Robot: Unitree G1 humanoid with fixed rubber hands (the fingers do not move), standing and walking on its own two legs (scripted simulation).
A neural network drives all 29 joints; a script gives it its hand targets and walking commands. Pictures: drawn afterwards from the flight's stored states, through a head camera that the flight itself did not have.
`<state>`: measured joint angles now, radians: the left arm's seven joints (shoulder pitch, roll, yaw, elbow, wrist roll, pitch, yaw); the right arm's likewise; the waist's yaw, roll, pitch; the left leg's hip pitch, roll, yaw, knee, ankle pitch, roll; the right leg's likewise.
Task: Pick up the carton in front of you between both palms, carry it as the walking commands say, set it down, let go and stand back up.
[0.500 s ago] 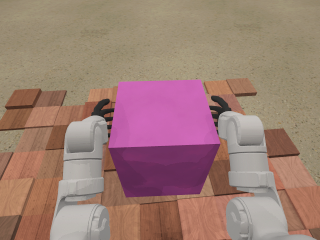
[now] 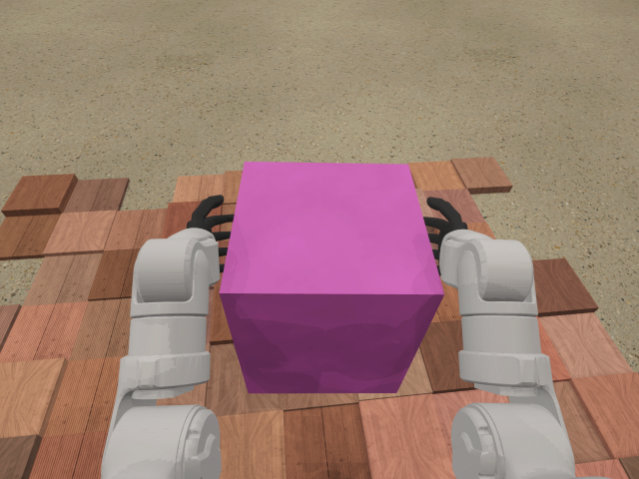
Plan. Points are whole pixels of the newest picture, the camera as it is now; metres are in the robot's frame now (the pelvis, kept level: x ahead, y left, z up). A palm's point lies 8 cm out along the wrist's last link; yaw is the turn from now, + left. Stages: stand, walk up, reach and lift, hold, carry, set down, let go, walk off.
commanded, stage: carry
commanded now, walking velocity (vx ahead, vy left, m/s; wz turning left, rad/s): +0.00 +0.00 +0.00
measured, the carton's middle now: (324, 283) +0.36 +0.00 +0.04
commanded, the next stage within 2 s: none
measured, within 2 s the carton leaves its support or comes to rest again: neither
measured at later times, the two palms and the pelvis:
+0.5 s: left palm (188, 255) +0.34 +0.16 +0.12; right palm (446, 256) +0.34 -0.14 +0.13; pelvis -0.01 +0.01 +0.00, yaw +0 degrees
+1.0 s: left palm (195, 283) +0.31 +0.15 +0.13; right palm (467, 281) +0.30 -0.15 +0.13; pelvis -0.04 -0.01 +0.00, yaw +0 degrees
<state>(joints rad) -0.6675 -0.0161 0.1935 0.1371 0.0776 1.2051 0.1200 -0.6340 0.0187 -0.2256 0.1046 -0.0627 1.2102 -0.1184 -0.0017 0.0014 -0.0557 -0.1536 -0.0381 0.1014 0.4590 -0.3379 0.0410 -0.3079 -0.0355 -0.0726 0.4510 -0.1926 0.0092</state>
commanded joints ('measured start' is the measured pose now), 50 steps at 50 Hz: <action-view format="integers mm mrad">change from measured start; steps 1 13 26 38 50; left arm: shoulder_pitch -661 -680 -683 -690 -698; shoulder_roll -1111 -1124 -1123 -1120 -1111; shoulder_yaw -626 -625 -606 -596 -574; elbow -78 -62 -48 -42 -17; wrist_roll -417 -430 -427 -430 -424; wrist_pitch -15 -13 -10 -7 -9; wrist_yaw -220 -226 -226 -230 -237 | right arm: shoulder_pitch -704 -705 -723 -725 -735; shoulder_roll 1066 1058 1068 1072 1075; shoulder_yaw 639 620 618 610 596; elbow -79 -63 -56 -37 -6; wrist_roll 418 403 410 406 399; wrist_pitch -13 -9 -6 -8 -13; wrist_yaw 250 250 250 248 248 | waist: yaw -3 -5 -3 -1 1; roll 36 44 25 17 9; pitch -407 -388 -392 -394 -352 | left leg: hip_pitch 175 199 154 117 52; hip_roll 143 151 150 152 154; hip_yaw -84 -82 -83 -88 -99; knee -1 -10 -17 -20 -50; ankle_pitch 812 834 739 626 349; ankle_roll -51 -55 -52 -33 -4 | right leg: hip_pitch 159 128 162 169 134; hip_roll -33 -34 -63 -89 -99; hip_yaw -6 -19 -3 14 37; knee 36 36 53 55 29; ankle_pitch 433 401 457 448 230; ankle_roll -42 -35 -49 -51 -49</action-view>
